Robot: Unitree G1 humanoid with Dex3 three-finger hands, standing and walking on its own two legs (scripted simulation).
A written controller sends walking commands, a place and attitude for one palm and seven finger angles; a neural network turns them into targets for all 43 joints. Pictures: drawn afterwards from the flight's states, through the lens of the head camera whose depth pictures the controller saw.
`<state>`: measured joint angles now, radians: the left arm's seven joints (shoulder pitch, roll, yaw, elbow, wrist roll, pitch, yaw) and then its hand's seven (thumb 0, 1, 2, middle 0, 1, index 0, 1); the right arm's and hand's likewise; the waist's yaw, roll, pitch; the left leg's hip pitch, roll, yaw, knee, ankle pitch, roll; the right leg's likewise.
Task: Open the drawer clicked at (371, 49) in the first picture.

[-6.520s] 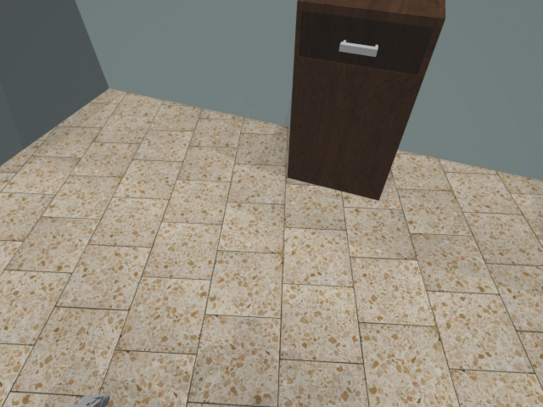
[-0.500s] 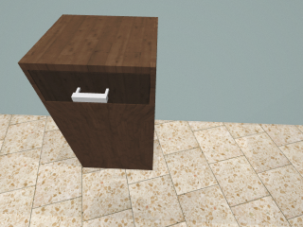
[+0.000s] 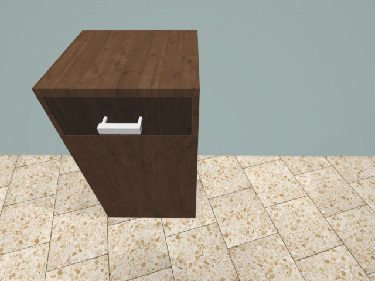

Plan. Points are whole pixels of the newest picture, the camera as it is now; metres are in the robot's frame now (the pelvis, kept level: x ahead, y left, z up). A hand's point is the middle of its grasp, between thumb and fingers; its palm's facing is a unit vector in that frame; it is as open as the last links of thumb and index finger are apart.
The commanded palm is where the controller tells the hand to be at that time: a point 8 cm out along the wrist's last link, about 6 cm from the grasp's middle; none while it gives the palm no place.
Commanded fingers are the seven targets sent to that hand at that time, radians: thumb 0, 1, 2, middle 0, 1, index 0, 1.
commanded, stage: look again from close up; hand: left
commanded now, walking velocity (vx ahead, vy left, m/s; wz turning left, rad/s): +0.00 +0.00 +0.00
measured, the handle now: (121, 124) +0.57 +0.25 -0.02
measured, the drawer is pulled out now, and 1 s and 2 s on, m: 0.00 0.00 0.00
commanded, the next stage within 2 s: shuffle to correct the standing spot in 0.12 s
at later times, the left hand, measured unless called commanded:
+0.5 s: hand out of the picture -0.01 +0.16 -0.18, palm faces +0.06 -0.99 -0.16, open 7.3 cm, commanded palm none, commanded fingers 0.00 0.90 0.90 -0.20 -0.30 -0.20 -0.30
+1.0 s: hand out of the picture +0.04 +0.19 -0.18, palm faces +0.02 -0.97 -0.23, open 7.3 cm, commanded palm none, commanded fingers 0.00 0.90 0.90 -0.20 -0.30 -0.20 -0.30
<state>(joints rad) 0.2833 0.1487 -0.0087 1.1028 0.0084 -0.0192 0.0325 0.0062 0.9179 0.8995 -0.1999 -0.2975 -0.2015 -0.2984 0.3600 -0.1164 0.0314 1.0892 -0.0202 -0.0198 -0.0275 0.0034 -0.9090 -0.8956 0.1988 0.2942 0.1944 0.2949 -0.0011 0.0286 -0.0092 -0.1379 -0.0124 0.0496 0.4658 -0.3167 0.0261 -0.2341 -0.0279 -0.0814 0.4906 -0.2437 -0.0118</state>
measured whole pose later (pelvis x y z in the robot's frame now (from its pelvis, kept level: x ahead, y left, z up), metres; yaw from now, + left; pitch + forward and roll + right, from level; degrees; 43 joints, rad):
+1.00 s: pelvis +0.01 +0.01 -0.01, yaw +0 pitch -1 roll +0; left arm 0.26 0.17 -0.01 1.04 0.01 0.00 0.05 0.01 0.92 0.90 -0.20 -0.30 -0.20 -0.30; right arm 0.27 -0.18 -0.01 1.00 -0.02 0.00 -0.02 0.01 -0.92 -0.90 0.20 0.29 0.19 0.29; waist 0.00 0.02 0.03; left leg -0.19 -0.01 0.05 0.56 -0.36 0.03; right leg -0.25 -0.03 -0.08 0.56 -0.29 0.00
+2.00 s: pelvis +0.04 -0.01 +0.00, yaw +1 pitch +0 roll +0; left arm 0.30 0.13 0.00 1.12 0.01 -0.01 0.03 0.01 0.93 0.90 -0.20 -0.30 -0.20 -0.30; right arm 0.30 -0.13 0.02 1.14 -0.02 -0.02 -0.04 0.00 -0.91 -0.90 0.20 0.29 0.19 0.29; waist 0.01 0.01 0.02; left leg -0.11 0.01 0.03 0.46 -0.34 0.00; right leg -0.19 -0.01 -0.10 0.50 -0.31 -0.03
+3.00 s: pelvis -0.01 +0.00 -0.02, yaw -2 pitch +5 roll +1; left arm 0.19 0.36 -0.07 0.00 1.02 0.04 0.32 0.00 -0.04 0.49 -0.29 -0.91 -0.29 -0.91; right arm 0.18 -0.25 -0.03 0.62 -0.04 0.08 -0.02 0.01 -0.90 -0.90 0.20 0.29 0.20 0.30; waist 0.07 0.05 -0.04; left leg -0.37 -0.01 0.05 0.64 -0.36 0.01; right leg -0.46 -0.02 -0.03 0.67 -0.30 -0.02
